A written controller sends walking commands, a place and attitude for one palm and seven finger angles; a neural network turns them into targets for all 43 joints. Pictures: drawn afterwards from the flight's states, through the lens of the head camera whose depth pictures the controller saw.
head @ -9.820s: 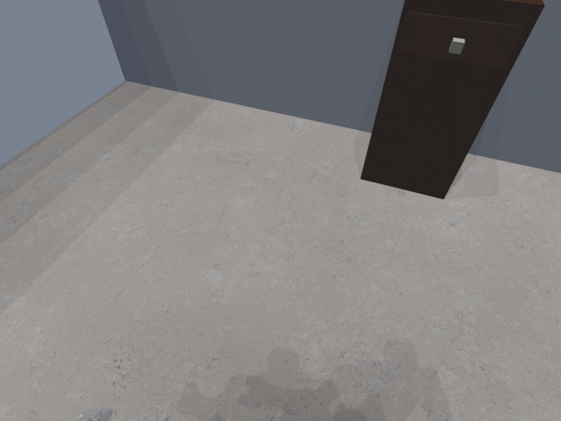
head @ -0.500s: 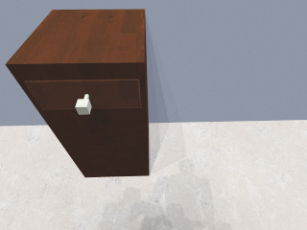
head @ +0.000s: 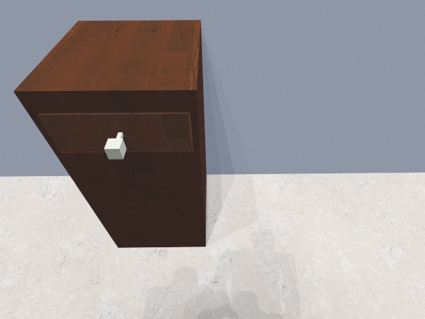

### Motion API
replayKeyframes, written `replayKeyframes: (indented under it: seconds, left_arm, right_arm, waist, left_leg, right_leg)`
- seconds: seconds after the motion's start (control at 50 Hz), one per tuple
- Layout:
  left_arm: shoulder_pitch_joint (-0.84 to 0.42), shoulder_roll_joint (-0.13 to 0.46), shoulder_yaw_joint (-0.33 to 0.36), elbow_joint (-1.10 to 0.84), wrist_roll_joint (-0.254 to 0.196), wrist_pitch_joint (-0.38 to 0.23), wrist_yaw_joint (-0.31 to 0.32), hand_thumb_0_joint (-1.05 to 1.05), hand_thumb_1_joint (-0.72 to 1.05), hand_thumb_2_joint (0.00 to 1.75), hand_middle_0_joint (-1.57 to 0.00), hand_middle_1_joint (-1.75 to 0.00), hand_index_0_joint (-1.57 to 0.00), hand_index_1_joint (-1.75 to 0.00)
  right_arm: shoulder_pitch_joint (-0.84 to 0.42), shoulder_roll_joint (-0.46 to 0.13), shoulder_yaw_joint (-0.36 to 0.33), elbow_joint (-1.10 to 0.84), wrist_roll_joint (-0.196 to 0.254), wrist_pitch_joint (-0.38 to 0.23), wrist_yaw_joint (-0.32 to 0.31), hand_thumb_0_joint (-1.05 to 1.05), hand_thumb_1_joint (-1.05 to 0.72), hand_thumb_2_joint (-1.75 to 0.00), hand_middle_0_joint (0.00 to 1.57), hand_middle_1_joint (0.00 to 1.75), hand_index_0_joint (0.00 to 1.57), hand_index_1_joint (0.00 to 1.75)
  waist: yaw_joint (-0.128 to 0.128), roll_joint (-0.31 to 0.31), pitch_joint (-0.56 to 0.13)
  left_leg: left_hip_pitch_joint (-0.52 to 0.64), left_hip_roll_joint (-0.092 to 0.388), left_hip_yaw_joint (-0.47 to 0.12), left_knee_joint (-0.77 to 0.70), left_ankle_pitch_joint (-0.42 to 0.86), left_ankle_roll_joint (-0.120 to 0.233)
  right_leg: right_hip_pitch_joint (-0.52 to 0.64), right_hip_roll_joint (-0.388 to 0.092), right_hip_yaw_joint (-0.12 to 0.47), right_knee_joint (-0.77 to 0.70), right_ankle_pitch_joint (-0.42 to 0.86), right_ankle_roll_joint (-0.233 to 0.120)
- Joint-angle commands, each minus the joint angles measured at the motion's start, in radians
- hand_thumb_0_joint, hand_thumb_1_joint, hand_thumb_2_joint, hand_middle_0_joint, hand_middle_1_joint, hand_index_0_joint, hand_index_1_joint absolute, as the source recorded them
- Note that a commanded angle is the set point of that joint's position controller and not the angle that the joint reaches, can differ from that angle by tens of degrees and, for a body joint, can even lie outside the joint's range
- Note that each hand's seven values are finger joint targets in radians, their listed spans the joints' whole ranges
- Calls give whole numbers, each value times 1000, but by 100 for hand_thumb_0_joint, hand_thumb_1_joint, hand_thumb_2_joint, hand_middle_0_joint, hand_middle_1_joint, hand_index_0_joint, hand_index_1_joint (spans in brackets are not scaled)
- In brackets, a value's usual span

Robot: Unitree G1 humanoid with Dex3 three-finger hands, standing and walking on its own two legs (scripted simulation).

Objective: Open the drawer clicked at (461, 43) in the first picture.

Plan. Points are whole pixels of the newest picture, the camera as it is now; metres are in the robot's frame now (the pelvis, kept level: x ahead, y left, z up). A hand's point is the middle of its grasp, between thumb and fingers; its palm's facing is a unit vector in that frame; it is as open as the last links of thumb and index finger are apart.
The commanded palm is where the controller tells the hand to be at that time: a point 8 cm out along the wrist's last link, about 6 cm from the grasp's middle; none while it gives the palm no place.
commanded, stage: come to a stop and stand still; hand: left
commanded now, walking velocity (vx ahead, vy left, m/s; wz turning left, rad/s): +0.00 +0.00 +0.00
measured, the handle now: (117, 143) +0.53 +0.30 -0.01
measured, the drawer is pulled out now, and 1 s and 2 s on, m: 0.00 0.00 0.00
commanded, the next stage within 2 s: look again from close up in 0.30 s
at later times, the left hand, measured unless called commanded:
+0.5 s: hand out of the picture +0.01 +0.15 -0.17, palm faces +0.03 -0.98 -0.19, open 7.3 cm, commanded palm none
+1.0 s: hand out of the picture +0.01 +0.15 -0.17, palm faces +0.03 -0.98 -0.19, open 7.3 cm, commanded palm none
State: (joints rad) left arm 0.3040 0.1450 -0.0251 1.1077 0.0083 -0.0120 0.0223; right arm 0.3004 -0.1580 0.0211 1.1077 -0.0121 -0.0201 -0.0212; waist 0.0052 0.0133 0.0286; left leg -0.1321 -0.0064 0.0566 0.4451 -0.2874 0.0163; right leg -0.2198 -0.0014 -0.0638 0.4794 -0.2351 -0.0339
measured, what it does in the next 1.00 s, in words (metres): stands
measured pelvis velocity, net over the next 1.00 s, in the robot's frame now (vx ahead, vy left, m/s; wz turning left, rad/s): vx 0.01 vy -0.02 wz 0.00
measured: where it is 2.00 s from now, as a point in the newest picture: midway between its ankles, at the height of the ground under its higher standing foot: outside the picture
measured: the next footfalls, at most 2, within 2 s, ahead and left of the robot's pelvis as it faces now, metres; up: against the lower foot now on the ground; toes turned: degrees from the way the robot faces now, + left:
right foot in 1.70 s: +0.06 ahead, -0.07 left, +0.00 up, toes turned +4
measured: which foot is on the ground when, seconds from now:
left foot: down 0.00-1.00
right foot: down 0.00-1.00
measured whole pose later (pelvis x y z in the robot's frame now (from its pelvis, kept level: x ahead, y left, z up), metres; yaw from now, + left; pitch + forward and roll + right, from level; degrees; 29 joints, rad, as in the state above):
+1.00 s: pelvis +0.01 -0.02 +0.00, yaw +0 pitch -1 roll +1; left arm 0.29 0.15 -0.01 1.11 0.01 -0.02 0.03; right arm 0.30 -0.13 0.01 1.15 -0.01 -0.03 -0.04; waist 0.01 0.00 0.03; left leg -0.11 0.02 0.05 0.42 -0.29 -0.02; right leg -0.20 0.03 -0.07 0.46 -0.25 -0.06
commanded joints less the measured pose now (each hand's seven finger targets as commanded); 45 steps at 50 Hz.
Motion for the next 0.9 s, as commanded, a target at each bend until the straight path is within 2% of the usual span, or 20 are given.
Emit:
replayKeyframes:
  seconds: [0.0, 0.08, 0.22, 0.3, 0.42, 0.58, 0.64, 0.88]
  left_arm:
    - [32, 101, 22, -27, -1, -26, 10, 0, 90, 90, -20, -30, -20, -30]
    - [41, 98, 23, -20, -1, -27, 12, 0, 90, 90, -20, -30, -20, -30]
    - [51, 91, 26, -11, -2, -28, 13, 0, 90, 90, -20, -30, -20, -30]
    - [48, 89, 28, -15, -1, -26, 14, 0, 90, 90, -20, -30, -20, -30]
    - [50, 88, 30, -14, -2, -26, 13, 0, 90, 90, -20, -30, -20, -30]
    - [48, 86, 33, -19, -1, -23, 13, 0, 90, 90, -20, -30, -20, -30]
    - [50, 89, 34, -17, -1, -26, 13, 0, 90, 90, -20, -30, -20, -30]
    - [49, 94, 35, -22, -1, -25, 13, 0, 90, 90, -20, -30, -20, -30]
  right_arm:
    - [60, -82, -11, -9, -1, -12, -8, 0, -90, -90, 20, 30, 20, 30]
    - [67, -71, -12, 6, -1, -12, -10, 0, -90, -90, 20, 30, 20, 30]
    - [79, -55, -14, 19, -2, -14, -14, 0, -90, -90, 20, 30, 20, 30]
    - [86, -51, -14, 22, -2, -13, -15, 0, -90, -90, 20, 30, 20, 30]
    - [87, -55, -15, 24, -2, -15, -18, 0, -90, -90, 20, 30, 20, 30]
    - [82, -56, -16, 23, -2, -17, -19, 0, -90, -90, 20, 30, 20, 30]
    - [79, -60, -17, 22, -2, -20, -21, 0, -90, -90, 20, 30, 20, 30]
    - [76, -62, -18, 22, -2, -15, -21, 0, -90, -90, 20, 30, 20, 30]
  waist:
    - [-10, -30, 44]
    - [-8, -14, 43]
    - [-5, -20, 42]
    - [-6, -4, 57]
    - [-5, -23, 41]
    - [-2, 0, 49]
    - [-2, -14, 28]
    - [-3, -22, 42]
  left_leg:
    - [-91, 99, -90, -96, 85, 20]
    - [-87, 98, -86, -91, 93, 16]
    - [-86, 100, -79, -88, 113, 12]
    - [-94, 102, -83, -95, 103, 12]
    - [-84, 107, -80, -93, 124, 11]
    - [-83, 113, -84, -104, 130, 12]
    - [-65, 115, -80, -99, 157, 13]
    - [-68, 110, -76, -97, 138, 8]
  right_leg:
    - [26, -115, 135, -110, 77, -19]
    - [30, -116, 136, -114, 89, -21]
    - [46, -118, 134, -113, 134, -23]
    - [37, -113, 137, -118, 103, -24]
    - [51, -113, 133, -109, 152, -25]
    - [44, -106, 129, -103, 144, -25]
    - [58, -110, 130, -98, 190, -26]
    - [51, -112, 140, -114, 175, -27]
